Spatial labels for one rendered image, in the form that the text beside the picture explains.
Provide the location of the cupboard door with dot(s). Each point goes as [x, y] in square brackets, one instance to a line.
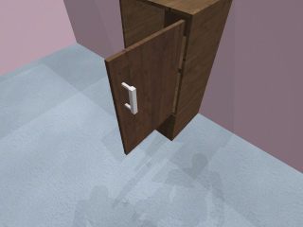
[151, 67]

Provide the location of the handle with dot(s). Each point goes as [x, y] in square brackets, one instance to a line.
[132, 98]

